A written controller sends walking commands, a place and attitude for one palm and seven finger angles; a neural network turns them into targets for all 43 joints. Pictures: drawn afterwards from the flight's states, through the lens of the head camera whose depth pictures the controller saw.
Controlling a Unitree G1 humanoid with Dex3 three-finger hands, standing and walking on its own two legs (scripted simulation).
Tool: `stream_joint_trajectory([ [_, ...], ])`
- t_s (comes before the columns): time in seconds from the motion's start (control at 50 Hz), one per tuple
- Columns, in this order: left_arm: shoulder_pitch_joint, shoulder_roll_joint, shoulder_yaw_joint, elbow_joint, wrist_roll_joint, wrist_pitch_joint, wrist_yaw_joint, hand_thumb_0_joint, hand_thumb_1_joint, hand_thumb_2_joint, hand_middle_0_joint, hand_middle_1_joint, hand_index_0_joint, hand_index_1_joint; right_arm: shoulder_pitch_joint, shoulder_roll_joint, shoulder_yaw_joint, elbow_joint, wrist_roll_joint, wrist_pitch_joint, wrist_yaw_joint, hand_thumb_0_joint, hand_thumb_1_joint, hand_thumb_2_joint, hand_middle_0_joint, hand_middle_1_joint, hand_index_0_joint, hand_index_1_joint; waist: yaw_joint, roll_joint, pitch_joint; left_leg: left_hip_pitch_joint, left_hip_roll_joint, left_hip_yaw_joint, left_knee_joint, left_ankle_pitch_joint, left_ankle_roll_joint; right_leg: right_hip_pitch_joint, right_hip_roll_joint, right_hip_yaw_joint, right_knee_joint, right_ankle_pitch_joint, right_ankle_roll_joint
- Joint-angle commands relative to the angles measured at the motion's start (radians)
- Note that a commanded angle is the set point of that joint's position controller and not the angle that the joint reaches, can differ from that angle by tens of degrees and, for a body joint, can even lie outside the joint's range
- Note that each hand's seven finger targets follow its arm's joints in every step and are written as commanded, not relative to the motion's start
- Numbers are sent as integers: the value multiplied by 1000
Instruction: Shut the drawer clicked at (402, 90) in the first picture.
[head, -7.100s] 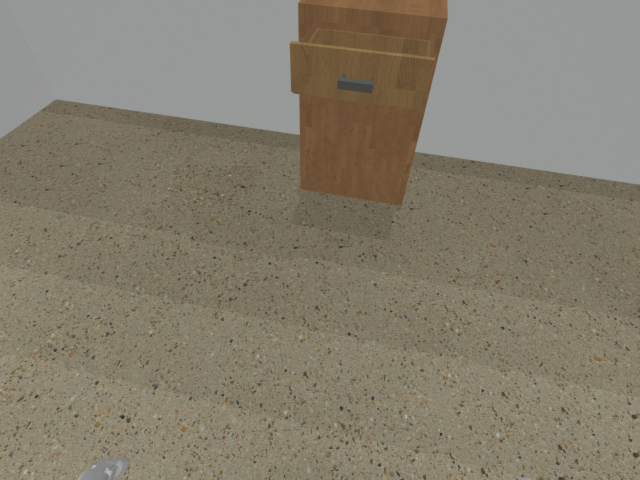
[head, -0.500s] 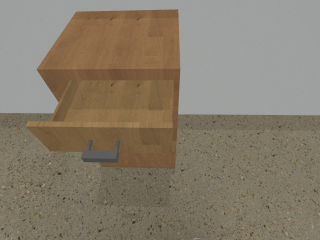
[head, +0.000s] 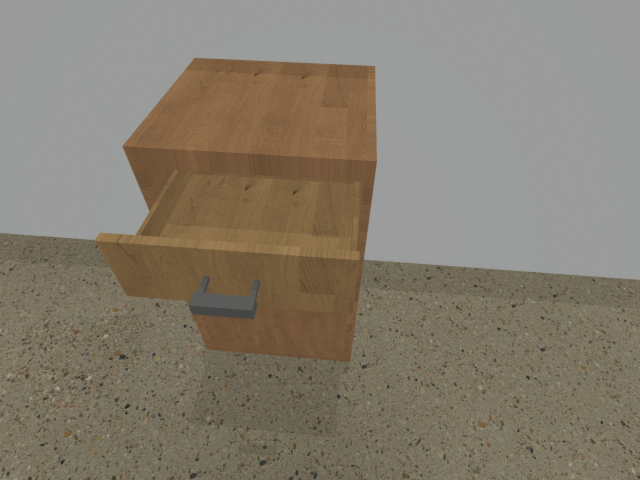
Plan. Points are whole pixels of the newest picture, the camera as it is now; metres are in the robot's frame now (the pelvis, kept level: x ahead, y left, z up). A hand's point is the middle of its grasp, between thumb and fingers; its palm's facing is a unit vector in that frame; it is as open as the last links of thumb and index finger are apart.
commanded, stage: come to a stop and stand still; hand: left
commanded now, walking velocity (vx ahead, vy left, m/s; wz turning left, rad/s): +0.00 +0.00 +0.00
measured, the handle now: (227, 294) +0.43 +0.20 -0.08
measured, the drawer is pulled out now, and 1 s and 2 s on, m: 0.21 0.21 0.21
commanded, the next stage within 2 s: look again from close up in 0.46 s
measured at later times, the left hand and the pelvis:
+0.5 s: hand out of the picture -0.03 +0.14 -0.17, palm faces +0.03 -0.99 -0.17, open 7.4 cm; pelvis -0.01 -0.02 +0.01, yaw +0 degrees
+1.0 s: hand out of the picture +0.04 +0.21 -0.17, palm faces +0.03 -0.98 -0.20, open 7.4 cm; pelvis +0.01 +0.03 +0.00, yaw +0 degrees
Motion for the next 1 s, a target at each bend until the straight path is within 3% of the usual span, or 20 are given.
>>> stream_joint_trajectory([
  [0.0,104,42,-5,-4,3,-46,6,0,900,900,-200,-300,-200,-300,-2,-91,-11,-51,15,-20,-4,0,-900,-900,200,300,200,300,11,11,97,-101,132,-145,-134,-81,55,81,-30,106,-302,102,-10],
  [0.02,93,72,-10,-1,1,-56,9,0,900,900,-200,-300,-200,-300,23,-72,-8,-44,21,-19,-2,0,-900,-900,200,300,200,300,-17,-39,90,-56,91,-103,-92,-65,23,42,-90,184,-354,99,-35],
  [0.04,76,95,-10,-2,-2,-60,8,0,900,900,-200,-300,-200,-300,53,-60,-5,-34,22,-20,1,0,-900,-900,200,300,200,300,-40,-39,72,2,71,-83,-82,-46,9,3,-125,206,-372,83,-55],
  [0.06,66,98,-13,5,-4,-63,6,0,900,900,-200,-300,-200,-300,69,-57,-4,-19,20,-21,4,0,-900,-900,200,300,200,300,-48,-38,35,57,70,-77,-77,-6,3,-12,-117,200,-369,86,-57],
  [0.08,62,91,-12,8,-4,-69,7,0,900,900,-200,-300,-200,-300,77,-54,-5,-6,20,-15,1,0,-900,-900,200,300,200,300,-53,-129,11,80,76,-65,-61,-2,-1,-8,-102,194,-376,85,-56],
  [0.12,55,81,-18,16,-7,-68,7,0,900,900,-200,-300,-200,-300,85,-68,-2,9,21,-17,2,0,-900,-900,200,300,200,300,-53,-125,29,95,79,-70,-69,2,-3,-35,-98,183,-392,25,-53],
  [0.2,81,68,-19,38,-7,-63,7,0,900,900,-200,-300,-200,-300,90,-57,6,43,19,-21,4,0,-900,-900,200,300,200,300,-38,-11,102,42,94,-84,-127,-37,0,-50,-63,156,-405,-83,-39],
  [0.26,109,63,-20,58,-9,-63,8,0,900,900,-200,-300,-200,-300,103,-48,11,60,18,-24,3,0,-900,-900,200,300,200,300,-28,12,104,13,94,-93,-146,-62,3,-24,-56,150,-400,-85,-39],
  [0.5,117,38,-21,72,-10,-67,10,0,900,900,-200,-300,-200,-300,166,-9,17,96,15,-29,-2,0,-900,-900,200,300,200,300,-20,9,120,-41,89,-94,-152,-45,-1,16,-51,132,-392,-49,-46],
  [0.52,122,33,-22,75,-12,-68,9,0,900,900,-200,-300,-200,-300,167,-10,18,97,15,-31,-4,0,-900,-900,200,300,200,300,-20,20,118,-31,92,-90,-148,-28,-2,14,-53,130,-389,-33,-48],
  [0.54,201,82,-22,100,4,-89,43,0,900,900,-200,-300,-200,-300,-14,-67,4,26,19,-40,9,0,-900,-900,200,300,200,300,46,-54,146,-123,93,-51,103,-65,-38,37,-125,218,-414,301,4],
  [0.56,117,127,-22,39,-1,-94,33,0,900,900,-200,-300,-200,-300,81,-17,4,-6,20,-21,16,0,-900,-900,200,300,200,300,-46,-68,40,-100,54,-73,187,-160,-28,24,-207,295,-478,11,-57],
  [0.58,72,139,-15,10,-2,-96,24,0,900,900,-200,-300,-200,-300,86,-19,4,8,9,-11,21,0,-900,-900,200,300,200,300,-42,-5,49,-80,56,-63,206,-144,-20,-14,-214,309,-500,-80,-100],
  [0.6,43,135,-9,-4,-2,-98,25,0,900,900,-200,-300,-200,-300,122,-16,3,10,13,-11,23,0,-900,-900,200,300,200,300,-65,-45,21,-73,54,-52,214,-126,-15,-16,-191,264,-492,-129,-115],
  [0.66,28,101,-8,-12,-5,-99,26,0,900,900,-200,-300,-200,-300,171,-11,8,18,17,-30,20,0,-900,-900,200,300,200,300,-80,-74,7,11,43,-47,52,-36,-13,2,-127,173,-393,18,-109],
  [0.72,56,51,-21,-3,-14,-91,23,0,900,900,-200,-300,-200,-300,165,-46,14,26,12,-51,10,0,-900,-900,200,300,200,300,-47,44,69,-26,112,-125,-60,95,15,40,-46,113,-293,112,-62],
  [0.74,68,53,-24,8,-13,-82,21,0,900,900,-200,-300,-200,-300,138,-55,16,28,11,-56,7,0,-900,-900,200,300,200,300,-31,151,77,-66,123,-162,-96,116,25,81,-34,90,-266,116,-52],
  [0.76,83,57,-24,10,-12,-77,20,0,900,900,-200,-300,-200,-300,113,-60,17,20,13,-56,3,0,-900,-900,200,300,200,300,-18,171,85,-87,131,-173,-119,121,34,113,-26,74,-258,123,-43],
  [0.86,79,60,-31,19,-11,-70,14,0,900,900,-200,-300,-200,-300,97,-89,18,18,15,-58,-2,0,-900,-900,200,300,200,300,-19,27,94,-67,119,-168,-145,88,38,136,-38,74,-277,159,-30],
  [0.98,64,72,-29,17,-11,-63,15,0,900,900,-200,-300,-200,-300,91,-109,19,35,17,-61,-5,0,-900,-900,200,300,200,300,-22,24,64,13,124,-164,-151,233,38,147,-43,56,-267,188,-16],
])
